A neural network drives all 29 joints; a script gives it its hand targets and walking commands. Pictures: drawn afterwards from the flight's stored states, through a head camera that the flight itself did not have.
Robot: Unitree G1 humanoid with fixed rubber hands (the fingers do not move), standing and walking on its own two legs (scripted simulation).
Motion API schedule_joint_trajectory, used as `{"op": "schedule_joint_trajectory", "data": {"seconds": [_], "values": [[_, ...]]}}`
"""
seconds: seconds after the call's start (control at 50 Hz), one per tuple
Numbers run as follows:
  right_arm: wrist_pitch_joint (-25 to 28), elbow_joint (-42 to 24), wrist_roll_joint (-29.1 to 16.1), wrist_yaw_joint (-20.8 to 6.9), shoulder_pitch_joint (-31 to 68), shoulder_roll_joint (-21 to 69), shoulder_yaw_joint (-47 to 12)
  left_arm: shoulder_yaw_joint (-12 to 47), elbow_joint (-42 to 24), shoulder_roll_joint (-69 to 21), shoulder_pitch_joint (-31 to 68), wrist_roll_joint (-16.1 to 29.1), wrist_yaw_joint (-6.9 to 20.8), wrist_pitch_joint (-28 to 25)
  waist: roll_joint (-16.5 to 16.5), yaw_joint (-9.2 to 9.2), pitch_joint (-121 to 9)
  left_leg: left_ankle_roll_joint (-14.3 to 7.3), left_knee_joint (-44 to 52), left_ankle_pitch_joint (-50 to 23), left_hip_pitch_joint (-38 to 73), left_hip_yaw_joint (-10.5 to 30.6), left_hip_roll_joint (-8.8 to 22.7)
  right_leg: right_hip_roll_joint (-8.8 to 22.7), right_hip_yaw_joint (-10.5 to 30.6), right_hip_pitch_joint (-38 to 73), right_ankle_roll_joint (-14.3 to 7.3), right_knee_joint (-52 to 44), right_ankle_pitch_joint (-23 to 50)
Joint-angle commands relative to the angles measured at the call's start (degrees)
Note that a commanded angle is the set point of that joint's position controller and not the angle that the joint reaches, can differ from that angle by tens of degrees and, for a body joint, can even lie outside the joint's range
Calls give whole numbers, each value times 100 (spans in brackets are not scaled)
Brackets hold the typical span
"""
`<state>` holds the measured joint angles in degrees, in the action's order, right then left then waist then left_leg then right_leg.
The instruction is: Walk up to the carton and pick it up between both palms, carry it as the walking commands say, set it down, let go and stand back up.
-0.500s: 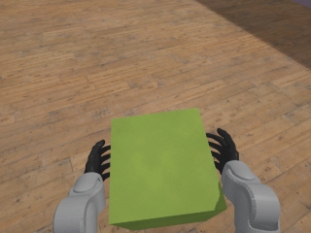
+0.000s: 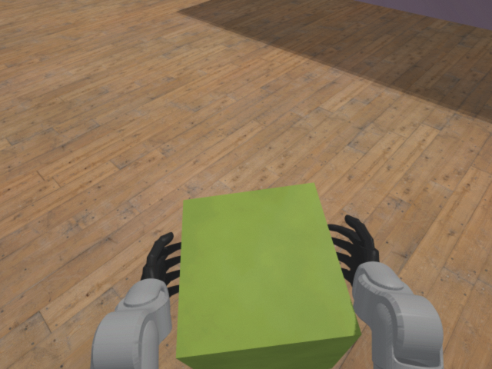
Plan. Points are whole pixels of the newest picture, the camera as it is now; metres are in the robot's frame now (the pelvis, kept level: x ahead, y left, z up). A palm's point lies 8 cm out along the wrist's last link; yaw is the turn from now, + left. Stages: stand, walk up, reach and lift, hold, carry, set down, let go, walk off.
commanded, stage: carry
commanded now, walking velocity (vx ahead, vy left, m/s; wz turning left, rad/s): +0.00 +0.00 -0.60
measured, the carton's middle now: (261, 289) +0.26 -0.03 +0.00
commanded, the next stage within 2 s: none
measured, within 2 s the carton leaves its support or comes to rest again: neither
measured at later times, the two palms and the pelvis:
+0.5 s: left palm (182, 307) +0.20 +0.08 +0.10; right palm (440, 351) +0.13 -0.20 +0.12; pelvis -0.06 +0.00 +0.01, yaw -17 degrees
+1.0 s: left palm (246, 346) +0.16 +0.00 +0.08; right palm out of the picture +0.02 -0.25 +0.11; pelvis -0.12 +0.00 -0.01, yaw -33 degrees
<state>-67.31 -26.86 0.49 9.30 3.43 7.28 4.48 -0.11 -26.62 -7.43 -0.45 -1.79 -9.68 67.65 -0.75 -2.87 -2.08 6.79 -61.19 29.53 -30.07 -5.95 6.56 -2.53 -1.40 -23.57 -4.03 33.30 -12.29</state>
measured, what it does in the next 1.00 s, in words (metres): walks backwards, turning right: left foot, then right foot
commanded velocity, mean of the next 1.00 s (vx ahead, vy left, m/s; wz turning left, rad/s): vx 0.00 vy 0.00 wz -0.60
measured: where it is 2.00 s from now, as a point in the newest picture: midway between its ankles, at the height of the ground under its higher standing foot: outside the picture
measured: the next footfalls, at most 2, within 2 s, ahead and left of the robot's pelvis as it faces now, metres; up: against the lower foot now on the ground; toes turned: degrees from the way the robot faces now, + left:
left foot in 0.26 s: -0.03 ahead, +0.11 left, +0.00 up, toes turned -2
right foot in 0.60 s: -0.07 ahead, -0.14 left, +0.00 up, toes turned -31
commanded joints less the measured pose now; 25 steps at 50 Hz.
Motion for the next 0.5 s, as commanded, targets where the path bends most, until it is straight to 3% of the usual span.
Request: {"op": "schedule_joint_trajectory", "data": {"seconds": [0.0,0.02,0.04,0.06,0.12,0.14,0.16,0.18,0.2,0.22,0.24,0.26,0.28,0.3,0.32,0.34,0.36,0.38,0.42,0.44,0.48], "values": [[165,-877,-1887,-1048,2271,5411,-4288,3348,-1328,-5012,2437,1424,867,-328,904,322,-1976,-61,272,-208,-166,313,-58,1549,1893,1558,-506,-1267,1475],[161,-852,-1798,-1019,2067,5291,-4220,3403,-1307,-4940,2343,1440,878,-295,625,326,-2073,-81,469,-194,-81,274,-181,1501,1982,1595,-430,-1345,1202],[164,-882,-1778,-1016,2086,5190,-4236,3374,-1331,-4792,2290,1394,876,-296,785,345,-2084,-92,668,-144,72,297,-239,1496,2140,1477,-463,-1444,926],[119,-788,-1713,-1005,1888,5140,-4156,3452,-1474,-4723,2378,1435,865,-276,594,349,-2002,-157,910,-96,231,309,-325,1472,2308,1340,-498,-1509,919],[93,-879,-1584,-929,1634,5079,-4080,3606,-1562,-4716,2369,1602,920,-194,708,367,-2073,-224,1421,11,335,343,-503,1479,2682,1601,-318,-1671,1010],[125,-1044,-1557,-916,1691,5047,-4040,3740,-1653,-4770,2433,1667,931,-177,605,363,-2153,-284,1782,57,574,361,-564,1394,2637,1625,-338,-1543,1130],[99,-1028,-1483,-896,1563,4916,-3974,3716,-1548,-4655,2333,1661,948,-140,884,363,-2102,-295,2086,-7,916,314,-575,1272,2518,1270,-288,-1588,872],[59,-813,-1447,-898,1423,5015,-3863,3830,-1666,-4665,2563,1735,914,-123,773,339,-2194,-367,2649,43,1508,309,-567,1179,2407,899,-242,-1571,655],[42,-705,-1379,-900,1130,4911,-3769,3854,-1628,-4580,2471,1718,887,-95,646,235,-2231,-394,3495,-452,2305,145,-461,869,1997,494,120,-1444,801],[13,-703,-1378,-900,1155,4772,-3740,3831,-1581,-4474,2528,1646,858,-48,435,176,-2115,-568,4175,-596,3270,425,-31,454,1458,-390,520,-1094,357],[26,-648,-1272,-863,994,4672,-3599,3961,-1768,-4504,2776,1784,871,-27,-631,139,-2020,-852,4704,-720,3823,1130,927,-155,727,-1252,905,-308,-229],[93,-735,-1266,-839,1600,4440,-3451,3968,-1647,-4491,2936,1809,875,-18,-2150,135,-1802,-1558,4671,-1479,2901,2205,2494,-307,267,-1512,680,1730,-1522],[112,-918,-1263,-879,1345,4686,-3581,4031,-1744,-4695,2989,1926,956,-2,-1890,155,-1397,-1979,4729,-1868,1817,2259,2852,294,183,-1279,673,3083,-1696],[57,-824,-1221,-916,1290,4594,-3524,3929,-1499,-4589,3008,1802,943,42,-967,251,-971,-1778,4698,-1906,1257,1617,2348,385,79,-1075,646,3513,-1505],[46,-1010,-1309,-932,1717,4651,-3591,3820,-1373,-4689,3047,1735,931,33,-392,269,-804,-1540,4602,-2031,1344,937,1935,427,20,-1167,677,3608,-1224],[66,-1105,-1345,-936,1949,4587,-3578,3808,-1311,-4678,3051,1742,928,7,-212,312,-878,-1226,4330,-2351,1461,277,1509,478,17,-1085,697,3406,-997],[48,-1024,-1306,-916,1827,4550,-3509,3841,-1253,-4682,3058,1762,914,32,-409,301,-819,-1087,4025,-3279,1918,192,1288,336,-250,-1316,708,3132,-1052],[50,-1028,-1323,-871,2103,4445,-3477,3752,-1148,-4558,3105,1726,914,51,-598,297,-716,-1112,3732,-4412,1916,110,1272,332,-528,-1096,768,2752,-1274],[-35,-1089,-1274,-842,1711,4350,-3506,3713,-1089,-4564,2722,1649,842,123,-1053,262,-947,-1068,3409,-5268,2061,-151,1254,229,-896,-660,779,2098,-1377],[-47,-986,-1299,-819,1637,4314,-3542,3598,-929,-4492,2438,1562,790,121,-1025,242,-1077,-1006,3244,-5616,2333,-226,1323,256,-940,-601,767,1715,-1346],[-42,-903,-1312,-823,1475,4391,-3499,3633,-1075,-4543,2539,1644,759,107,-1405,183,-1264,-962,2890,-6097,2690,-174,1267,237,-1055,-394,708,995,-1458]]}}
